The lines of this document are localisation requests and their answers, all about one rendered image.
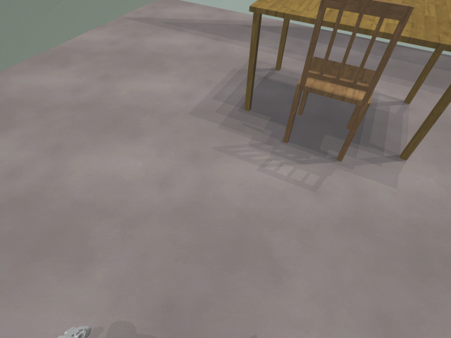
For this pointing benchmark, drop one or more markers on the chair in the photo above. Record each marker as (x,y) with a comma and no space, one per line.
(348,83)

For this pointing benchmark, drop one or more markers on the table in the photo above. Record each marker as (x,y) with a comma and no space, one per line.
(429,25)

